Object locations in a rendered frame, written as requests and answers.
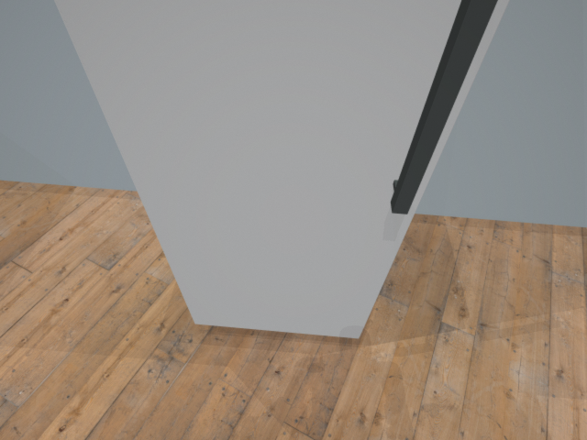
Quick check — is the handle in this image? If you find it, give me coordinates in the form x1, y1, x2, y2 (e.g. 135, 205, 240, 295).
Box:
391, 0, 498, 215

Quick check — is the fridge door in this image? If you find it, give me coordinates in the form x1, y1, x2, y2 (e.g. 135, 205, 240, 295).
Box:
54, 0, 509, 338

